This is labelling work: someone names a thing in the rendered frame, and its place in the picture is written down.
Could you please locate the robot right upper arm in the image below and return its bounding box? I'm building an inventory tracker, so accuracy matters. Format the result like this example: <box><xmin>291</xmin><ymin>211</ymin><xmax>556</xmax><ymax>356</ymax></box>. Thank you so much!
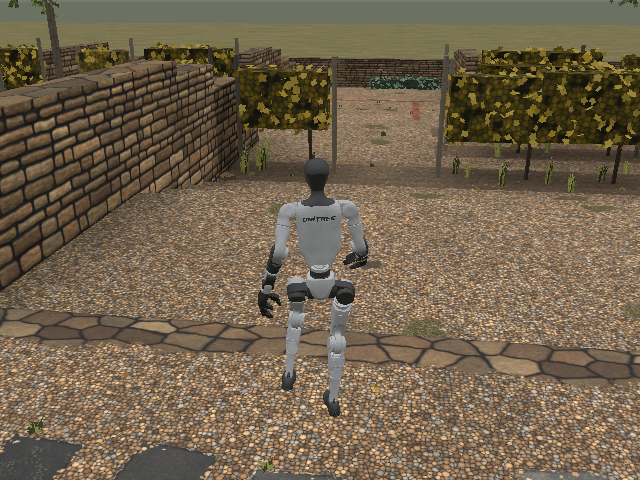
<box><xmin>338</xmin><ymin>200</ymin><xmax>367</xmax><ymax>253</ymax></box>

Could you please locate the left robot foot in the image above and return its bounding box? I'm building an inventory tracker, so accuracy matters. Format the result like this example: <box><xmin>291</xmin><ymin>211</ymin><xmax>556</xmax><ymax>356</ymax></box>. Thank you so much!
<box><xmin>281</xmin><ymin>369</ymin><xmax>296</xmax><ymax>391</ymax></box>

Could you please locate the right robot forearm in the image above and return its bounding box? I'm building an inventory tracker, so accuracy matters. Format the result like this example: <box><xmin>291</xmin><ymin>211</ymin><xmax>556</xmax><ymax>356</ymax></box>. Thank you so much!
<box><xmin>355</xmin><ymin>237</ymin><xmax>368</xmax><ymax>262</ymax></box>

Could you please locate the robot left thigh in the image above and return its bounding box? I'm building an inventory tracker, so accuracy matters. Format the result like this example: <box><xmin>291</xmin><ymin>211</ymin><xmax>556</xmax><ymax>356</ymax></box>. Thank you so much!
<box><xmin>287</xmin><ymin>277</ymin><xmax>307</xmax><ymax>329</ymax></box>

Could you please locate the robot left hand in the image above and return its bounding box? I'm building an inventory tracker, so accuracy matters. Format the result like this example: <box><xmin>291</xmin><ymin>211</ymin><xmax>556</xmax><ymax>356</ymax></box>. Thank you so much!
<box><xmin>258</xmin><ymin>290</ymin><xmax>281</xmax><ymax>318</ymax></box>

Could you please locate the robot left upper arm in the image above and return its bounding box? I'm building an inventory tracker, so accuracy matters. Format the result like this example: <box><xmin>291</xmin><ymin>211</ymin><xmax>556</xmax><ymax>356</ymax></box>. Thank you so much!
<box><xmin>273</xmin><ymin>202</ymin><xmax>297</xmax><ymax>260</ymax></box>

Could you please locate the left robot forearm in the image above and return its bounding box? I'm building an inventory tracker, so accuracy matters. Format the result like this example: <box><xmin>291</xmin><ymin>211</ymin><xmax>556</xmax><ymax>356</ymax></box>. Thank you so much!
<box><xmin>260</xmin><ymin>244</ymin><xmax>282</xmax><ymax>294</ymax></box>

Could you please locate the robot right hand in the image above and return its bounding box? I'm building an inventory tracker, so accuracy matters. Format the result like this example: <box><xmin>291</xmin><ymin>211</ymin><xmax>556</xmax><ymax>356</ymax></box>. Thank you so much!
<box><xmin>343</xmin><ymin>252</ymin><xmax>367</xmax><ymax>269</ymax></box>

